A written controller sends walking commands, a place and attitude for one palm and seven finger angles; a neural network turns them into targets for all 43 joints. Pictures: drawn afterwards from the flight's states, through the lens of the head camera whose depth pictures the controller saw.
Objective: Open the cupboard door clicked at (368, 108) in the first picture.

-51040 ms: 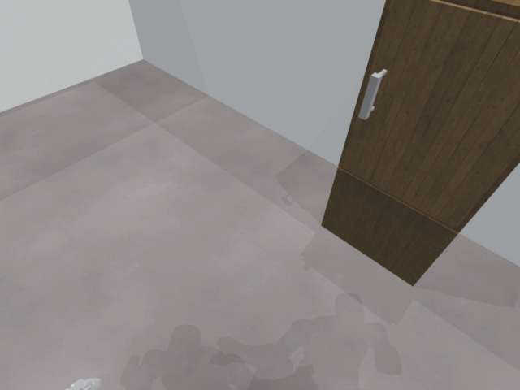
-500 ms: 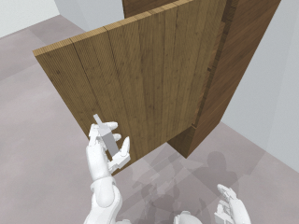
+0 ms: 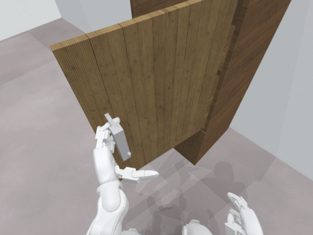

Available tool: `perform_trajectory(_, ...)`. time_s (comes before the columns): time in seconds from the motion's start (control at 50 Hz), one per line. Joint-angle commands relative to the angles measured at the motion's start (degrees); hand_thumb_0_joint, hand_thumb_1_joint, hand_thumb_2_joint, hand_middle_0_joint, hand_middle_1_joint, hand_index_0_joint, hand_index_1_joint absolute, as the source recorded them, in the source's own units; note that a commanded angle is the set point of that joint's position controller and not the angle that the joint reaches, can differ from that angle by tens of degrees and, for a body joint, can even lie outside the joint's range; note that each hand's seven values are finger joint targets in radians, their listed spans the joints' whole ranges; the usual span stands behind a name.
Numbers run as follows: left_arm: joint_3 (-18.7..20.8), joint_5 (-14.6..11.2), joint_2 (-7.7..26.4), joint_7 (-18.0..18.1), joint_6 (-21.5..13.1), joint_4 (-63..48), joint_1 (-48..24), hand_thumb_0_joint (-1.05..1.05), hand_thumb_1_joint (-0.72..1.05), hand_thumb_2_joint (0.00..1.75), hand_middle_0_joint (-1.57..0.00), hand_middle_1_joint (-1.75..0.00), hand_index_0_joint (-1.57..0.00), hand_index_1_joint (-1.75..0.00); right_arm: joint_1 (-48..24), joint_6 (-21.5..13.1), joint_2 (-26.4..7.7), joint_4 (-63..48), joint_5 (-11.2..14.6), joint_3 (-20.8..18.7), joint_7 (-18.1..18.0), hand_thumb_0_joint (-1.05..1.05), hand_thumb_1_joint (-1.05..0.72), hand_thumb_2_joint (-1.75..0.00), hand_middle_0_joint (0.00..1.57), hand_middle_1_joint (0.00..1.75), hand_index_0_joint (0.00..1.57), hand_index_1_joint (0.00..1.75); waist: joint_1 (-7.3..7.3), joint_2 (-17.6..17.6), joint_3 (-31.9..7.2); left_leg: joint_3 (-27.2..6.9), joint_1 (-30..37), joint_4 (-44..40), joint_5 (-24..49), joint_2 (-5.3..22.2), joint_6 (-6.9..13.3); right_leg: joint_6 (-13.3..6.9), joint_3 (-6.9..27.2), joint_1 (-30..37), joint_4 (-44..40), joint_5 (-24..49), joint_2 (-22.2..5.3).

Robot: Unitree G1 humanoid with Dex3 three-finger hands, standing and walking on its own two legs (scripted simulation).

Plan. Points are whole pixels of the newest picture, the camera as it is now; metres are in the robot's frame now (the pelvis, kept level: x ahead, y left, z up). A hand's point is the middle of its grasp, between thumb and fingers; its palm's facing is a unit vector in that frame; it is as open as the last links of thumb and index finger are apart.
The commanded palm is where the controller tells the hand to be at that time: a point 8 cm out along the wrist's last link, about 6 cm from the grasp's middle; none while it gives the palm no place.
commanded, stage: open thumb and fingers to let go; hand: left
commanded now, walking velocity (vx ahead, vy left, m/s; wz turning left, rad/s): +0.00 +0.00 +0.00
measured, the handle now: (117, 137) +0.35 +0.13 +0.05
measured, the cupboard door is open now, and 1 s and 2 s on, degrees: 79 78 78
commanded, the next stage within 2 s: slide the hand sideways off the handle in 0.06 s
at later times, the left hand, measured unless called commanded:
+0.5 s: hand (122, 163) +0.27 +0.10 +0.06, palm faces -0.10 -0.99 +0.03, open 16.4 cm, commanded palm +0.24 +0.15 +0.05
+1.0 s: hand (102, 184) +0.23 +0.14 +0.05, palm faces -0.07 -1.00 -0.03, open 16.4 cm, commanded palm +0.20 +0.20 +0.05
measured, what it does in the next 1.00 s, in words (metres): stands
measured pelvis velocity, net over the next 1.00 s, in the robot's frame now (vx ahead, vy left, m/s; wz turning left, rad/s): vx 0.02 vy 0.03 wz -0.01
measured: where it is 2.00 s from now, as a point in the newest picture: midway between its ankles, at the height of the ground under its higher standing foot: outside the picture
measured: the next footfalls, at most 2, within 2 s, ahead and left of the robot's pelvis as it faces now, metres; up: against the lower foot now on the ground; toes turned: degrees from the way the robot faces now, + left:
none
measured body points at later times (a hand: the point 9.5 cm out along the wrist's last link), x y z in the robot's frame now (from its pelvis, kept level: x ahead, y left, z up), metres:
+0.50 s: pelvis +0.00 +0.03 +0.00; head +0.05 +0.02 +0.44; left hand +0.27 +0.15 +0.06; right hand +0.18 -0.20 -0.09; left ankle -0.01 +0.13 -0.68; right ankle +0.08 -0.09 -0.68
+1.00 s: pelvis +0.02 +0.03 -0.02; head +0.08 +0.02 +0.43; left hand +0.22 +0.19 +0.05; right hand +0.21 -0.19 -0.09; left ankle -0.01 +0.13 -0.68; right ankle +0.07 -0.09 -0.68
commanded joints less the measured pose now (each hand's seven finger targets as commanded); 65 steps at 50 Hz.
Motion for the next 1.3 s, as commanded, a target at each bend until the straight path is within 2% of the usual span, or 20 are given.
perform_trajectory(0.0, 0.4, 0.6, -1.0, 1.3, -3.1, -12.0, -11.8, 0.0, -0.5, 0.3, -0.16, -0.35, -0.16, -0.35, -4.0, -2.8, -4.9, -8.9, 0.3, -1.4, -0.3, 0.0, -0.9, -0.9, 0.2, 0.3, 0.2, 0.3, -0.18, -4.7, -13.4, -0.6, -4.4, -9.0, 5.4, -2.1, 1.1, 1.4, 6.4, 18.6, -9.8, -2.1, 0.4)
perform_trajectory(0.14, 2.0, 0.4, -0.6, 2.8, -1.9, -11.2, -11.7, 0.0, -0.5, 0.3, -0.15, -0.3, -0.15, -0.3, -5.0, -1.5, -4.8, -9.3, 0.3, -1.1, -0.2, 0.0, -0.9, -0.9, 0.2, 0.3, 0.2, 0.3, 0.54, -5.4, -12.7, -0.9, -4.8, -9.6, 5.3, -2.1, 0.9, 1.2, 5.8, 18.5, -9.7, -2.3, 0.8)
perform_trajectory(0.16, -10.2, 7.6, 4.5, -9.4, -4.0, -11.6, -12.4, 0.0, -0.5, 0.3, -0.15, -0.3, -0.15, -0.3, -1.2, -2.2, -6.9, -7.6, 0.2, -0.6, -0.1, 0.0, -0.9, -0.9, 0.2, 0.3, 0.2, 0.3, -4.4, -7.8, -10.8, -0.3, -4.1, -8.0, 5.3, -1.7, 2.0, 1.4, 6.8, 16.6, -8.2, 2.5, 0.5)
perform_trajectory(0.18, -3.9, 5.6, 10.0, -15.7, -5.9, -13.7, -15.0, 0.0, -0.5, 0.3, -0.15, -0.3, -0.15, -0.3, -1.0, -2.4, -6.8, -8.9, 0.8, -1.0, -0.5, 0.0, -0.9, -0.9, 0.2, 0.3, 0.2, 0.3, -2.75, -5.7, -13.7, -0.5, -5.2, -7.5, 6.0, -1.8, 2.3, 1.0, 7.1, 18.7, -7.1, 4.7, 0.1)
perform_trajectory(0.2, -4.5, 4.6, 10.7, -20.8, -6.8, -15.0, -15.8, 0.0, -0.5, 0.3, -0.15, -0.3, -0.15, -0.3, -1.7, -2.7, -6.8, -9.3, 1.1, -1.0, -0.9, 0.0, -0.9, -0.9, 0.2, 0.3, 0.2, 0.3, -2.4, -3.3, -14.8, -0.4, -4.4, -7.5, 5.8, -1.8, 2.2, 0.9, 7.4, 19.2, -6.7, 5.0, -0.1)
perform_trajectory(0.24, -6.7, -0.6, 9.0, -30.4, -6.3, -15.5, -16.6, 0.0, -0.5, 0.3, -0.15, -0.3, -0.15, -0.3, -1.4, -3.8, -7.3, -10.7, 2.7, -0.7, -1.2, 0.0, -0.9, -0.9, 0.2, 0.3, 0.2, 0.3, -3.41, -1.0, -14.4, -0.7, -2.6, -7.9, 5.3, -1.9, 2.1, 0.7, 7.1, 18.4, -7.1, 4.1, 0.2)
perform_trajectory(0.28, -6.1, -8.2, 5.1, -35.0, -3.9, -14.6, -14.2, 0.0, -0.5, 0.3, -0.15, -0.3, -0.15, -0.3, -1.7, -5.0, -6.9, -11.9, 4.4, -0.4, -1.4, 0.0, -0.9, -0.9, 0.2, 0.3, 0.2, 0.3, -2.99, -2.2, -11.5, -1.5, -2.5, -8.9, 3.8, -1.8, 1.8, 1.1, 5.9, 17.0, -8.4, 0.4, 0.7)
perform_trajectory(0.32, -3.5, -11.8, 4.9, -35.2, -2.0, -15.5, -12.1, 0.0, -0.5, 0.3, -0.15, -0.3, -0.15, -0.3, -1.5, -6.2, -7.5, -12.7, 5.1, -0.5, -1.5, 0.0, -0.9, -0.9, 0.2, 0.3, 0.2, 0.3, -2.07, -4.9, -11.8, -2.4, -2.6, -9.8, 3.8, -1.7, 1.4, 1.3, 4.5, 16.6, -8.2, -1.8, 1.1)
perform_trajectory(0.34, -3.0, -12.3, 4.5, -34.4, -1.4, -16.4, -9.5, 0.0, -0.5, 0.3, -0.15, -0.3, -0.15, -0.3, -2.0, -6.7, -7.6, -13.4, 5.2, -0.5, -1.2, 0.0, -0.9, -0.9, 0.2, 0.3, 0.2, 0.3, -1.04, -3.3, -12.0, -2.5, -2.1, -10.1, 5.1, -2.0, 1.2, 1.0, 3.9, 16.5, -7.5, -1.1, 1.2)
perform_trajectory(0.42, -2.5, -8.6, 5.6, -29.3, -0.4, -20.4, -2.9, 0.0, -0.5, 0.3, -0.15, -0.3, -0.15, -0.3, 0.2, -7.1, -7.6, -14.6, 4.3, -1.0, 0.3, 0.0, -0.9, -0.9, 0.2, 0.3, 0.2, 0.3, -0.52, -4.4, -12.8, -2.7, -1.9, -9.1, 9.7, -1.5, 0.7, 1.0, 2.6, 14.8, -4.5, 3.3, 1.2)
perform_trajectory(0.44, -1.1, -7.3, 7.9, -28.4, -0.4, -21.0, -1.4, 0.0, -0.5, 0.3, -0.15, -0.3, -0.15, -0.3, 0.3, -6.9, -8.0, -14.9, 4.1, -1.2, 0.5, 0.0, -0.9, -0.9, 0.2, 0.3, 0.2, 0.3, 0.17, -4.5, -13.4, -2.6, -2.9, -8.7, 10.3, -1.6, 0.7, 0.8, 3.0, 15.2, -4.0, 3.7, 1.2)
perform_trajectory(0.48, -2.3, -5.4, 7.4, -27.5, -0.5, -24.0, 0.8, 0.0, -0.5, 0.3, -0.15, -0.3, -0.15, -0.3, 0.7, -6.7, -7.6, -15.8, 3.7, -1.3, 0.9, 0.0, -0.9, -0.9, 0.2, 0.3, 0.2, 0.3, 0.08, -2.9, -13.4, -2.2, -2.7, -8.3, 10.8, -1.5, 0.6, 0.7, 3.2, 14.7, -3.3, 4.3, 1.1)
perform_trajectory(0.66, 0.1, -5.8, 9.7, -27.1, 0.2, -33.0, 12.8, 0.0, -0.5, 0.3, -0.15, -0.3, -0.15, -0.3, 1.1, -5.5, -7.1, -18.5, 3.8, -1.0, 0.5, 0.0, -0.9, -0.9, 0.2, 0.3, 0.2, 0.3, 0.13, -1.4, -11.4, -2.1, -3.5, -6.9, 12.6, -1.2, 0.3, 0.5, 2.8, 14.0, -1.9, 6.2, 1.8)
perform_trajectory(0.76, 0.3, -6.4, 10.7, -28.8, -1.6, -36.5, 16.8, 0.0, -0.5, 0.3, -0.15, -0.3, -0.15, -0.3, 2.0, -6.3, -7.4, -18.6, 3.8, -1.3, 0.1, 0.0, -0.9, -0.9, 0.2, 0.3, 0.2, 0.3, -1.01, -2.2, -11.8, -2.6, -3.9, -4.7, 14.1, -1.0, 0.2, 0.9, 2.6, 12.2, -0.3, 7.6, 2.0)
perform_trajectory(0.88, 3.5, -8.3, 13.5, -32.5, -1.6, -38.1, 22.8, 0.0, -0.5, 0.3, -0.15, -0.3, -0.15, -0.3, 2.6, -6.5, -7.6, -19.1, 4.2, -1.6, -0.4, 0.0, -0.9, -0.9, 0.2, 0.3, 0.2, 0.3, -0.26, -0.8, -12.8, -2.2, -5.4, -3.2, 14.5, -1.4, 0.2, 0.9, 3.0, 12.5, 0.6, 8.3, 2.0)
perform_trajectory(0.96, 6.2, -9.9, 14.9, -33.9, -0.9, -37.9, 23.4, 0.0, -0.5, 0.3, -0.15, -0.3, -0.15, -0.3, 2.2, -6.4, -7.8, -19.4, 4.5, -1.7, -1.0, 0.0, -0.9, -0.9, 0.2, 0.3, 0.2, 0.3, -0.51, -2.8, -11.6, -2.1, -7.6, -2.5, 11.5, -1.6, 0.6, 1.2, 3.5, 12.4, 0.0, 6.0, 2.1)
perform_trajectory(1.04, 9.3, -11.7, 16.9, -35.3, -1.4, -39.7, 25.7, 0.0, -0.5, 0.3, -0.15, -0.3, -0.15, -0.3, 2.2, -6.7, -7.8, -19.5, 4.7, -1.9, -1.4, 0.0, -0.9, -0.9, 0.2, 0.3, 0.2, 0.3, 0.5, -1.0, -14.2, -1.9, -7.4, -1.9, 13.5, -1.8, 0.5, 0.9, 3.8, 14.2, 0.6, 7.9, 2.1)
perform_trajectory(1.12, 10.7, -13.2, 17.3, -37.1, -1.7, -39.0, 28.2, 0.0, -0.5, 0.3, -0.15, -0.3, -0.15, -0.3, 2.2, -6.7, -7.7, -19.3, 5.0, -2.2, -1.6, 0.0, -0.9, -0.9, 0.2, 0.3, 0.2, 0.3, 0.15, -2.6, -12.6, -1.8, -8.6, -1.5, 12.4, -1.8, 0.6, 1.2, 4.1, 14.2, -0.1, 7.4, 2.1)
perform_trajectory(1.24, 15.0, -15.2, 20.3, -39.2, -2.2, -38.5, 29.7, 0.0, -0.5, 0.3, -0.15, -0.3, -0.15, -0.3, 1.0, -6.7, -8.0, -19.0, 5.5, -2.5, -2.1, 0.0, -0.9, -0.9, 0.2, 0.3, 0.2, 0.3, 0.49, -1.5, -11.5, -1.7, -10.0, -1.1, 9.8, -1.9, 0.7, 1.0, 5.0, 13.9, -1.1, 3.0, 2.2)
perform_trajectory(1.28, 14.2, -15.8, 19.5, -39.9, -2.8, -39.4, 30.2, 0.0, -0.5, 0.3, -0.15, -0.3, -0.15, -0.3, 0.9, -7.0, -7.9, -19.2, 5.5, -2.5, -2.2, 0.0, -0.9, -0.9, 0.2, 0.3, 0.2, 0.3, 0.24, 0.1, -11.3, -1.6, -9.5, -0.9, 9.6, -1.9, 0.7, 1.2, 4.8, 12.9, -0.9, 2.8, 2.2)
